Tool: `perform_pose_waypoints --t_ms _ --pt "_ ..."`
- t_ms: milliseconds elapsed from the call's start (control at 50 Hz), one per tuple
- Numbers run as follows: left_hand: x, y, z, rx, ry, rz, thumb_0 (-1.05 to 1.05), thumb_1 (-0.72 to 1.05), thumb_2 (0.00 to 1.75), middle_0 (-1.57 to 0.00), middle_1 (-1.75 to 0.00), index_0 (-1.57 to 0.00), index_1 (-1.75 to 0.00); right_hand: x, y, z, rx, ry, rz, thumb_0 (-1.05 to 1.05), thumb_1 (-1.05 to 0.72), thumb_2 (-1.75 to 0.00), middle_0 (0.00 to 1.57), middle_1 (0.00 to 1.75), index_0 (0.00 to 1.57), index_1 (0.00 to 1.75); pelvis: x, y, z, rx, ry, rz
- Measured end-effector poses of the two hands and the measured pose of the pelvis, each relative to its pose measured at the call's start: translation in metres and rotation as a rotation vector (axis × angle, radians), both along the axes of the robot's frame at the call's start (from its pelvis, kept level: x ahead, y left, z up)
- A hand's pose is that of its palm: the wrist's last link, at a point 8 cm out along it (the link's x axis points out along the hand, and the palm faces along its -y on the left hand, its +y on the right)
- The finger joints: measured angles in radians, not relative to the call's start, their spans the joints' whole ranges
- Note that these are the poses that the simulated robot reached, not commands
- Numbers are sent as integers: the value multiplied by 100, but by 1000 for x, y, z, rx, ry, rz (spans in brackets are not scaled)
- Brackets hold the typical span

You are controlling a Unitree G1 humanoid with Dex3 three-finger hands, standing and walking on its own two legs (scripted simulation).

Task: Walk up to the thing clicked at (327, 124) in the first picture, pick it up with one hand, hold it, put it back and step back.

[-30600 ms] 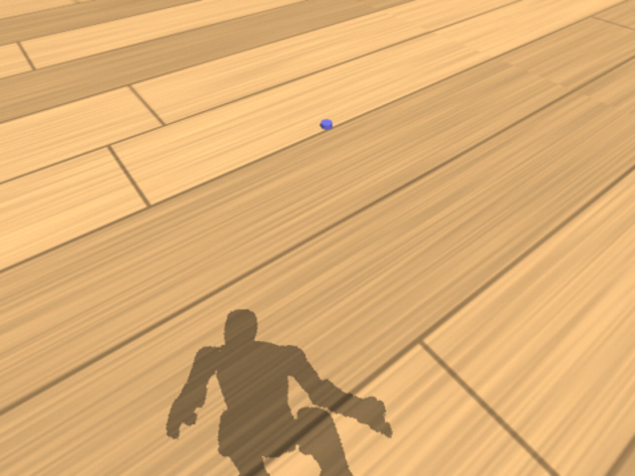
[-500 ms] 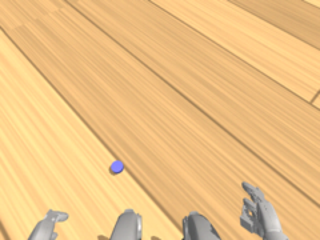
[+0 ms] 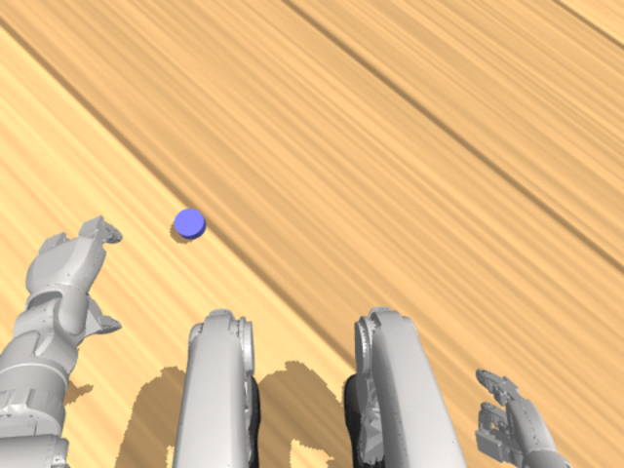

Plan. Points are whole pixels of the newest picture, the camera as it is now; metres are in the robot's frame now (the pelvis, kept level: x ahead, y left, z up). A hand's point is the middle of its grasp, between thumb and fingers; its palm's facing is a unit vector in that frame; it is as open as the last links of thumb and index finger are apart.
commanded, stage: rise first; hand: left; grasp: from above
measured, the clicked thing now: (190, 224) +0.55 +0.26 -0.45
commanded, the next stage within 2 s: none
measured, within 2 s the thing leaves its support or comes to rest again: neither
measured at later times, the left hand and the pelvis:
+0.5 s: hand (130, 245) +0.44 +0.31 -0.25, palm faces -0.46 -0.03 -0.89, open 13.9 cm; pelvis -0.01 +0.01 -0.10, yaw -4 degrees
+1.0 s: hand (149, 230) +0.48 +0.30 -0.30, palm faces -0.45 -0.04 -0.89, open 14.1 cm; pelvis -0.01 +0.01 -0.13, yaw -7 degrees
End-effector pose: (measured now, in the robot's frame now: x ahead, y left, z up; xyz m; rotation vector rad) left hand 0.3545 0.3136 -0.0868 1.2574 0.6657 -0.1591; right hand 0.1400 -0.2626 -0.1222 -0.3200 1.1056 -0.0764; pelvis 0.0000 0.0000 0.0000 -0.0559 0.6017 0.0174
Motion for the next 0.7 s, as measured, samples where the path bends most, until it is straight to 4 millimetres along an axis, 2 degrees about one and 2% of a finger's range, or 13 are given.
perform_pose_waypoints --t_ms 140,280,460,700 --pt "33 -4 -43 67 -36 -140 0 -44 96 -14 -98 -14 -100 -57 -7 -38 -33 158 -47 1 -87 -89 20 30 20 30 -10 2 -42 -19 -1 -14" --pt "62 -7 -70 128 -80 -226 0 -47 99 -12 -99 -12 -100 -95 -9 -57 -70 267 -91 1 -88 -89 20 30 20 30 -14 6 -71 -38 -9 -23" --pt "87 -6 -99 177 -67 -299 0 -49 100 -12 -96 -12 -97 -112 -5 -70 -93 325 -103 0 -90 -90 20 30 20 30 -14 11 -95 -56 -12 -29" --pt "113 -11 -131 174 -77 -301 0 -51 100 -10 -98 -11 -98 -113 1 -86 -95 362 -60 0 -91 -90 20 30 20 30 -10 11 -116 -72 -13 -44"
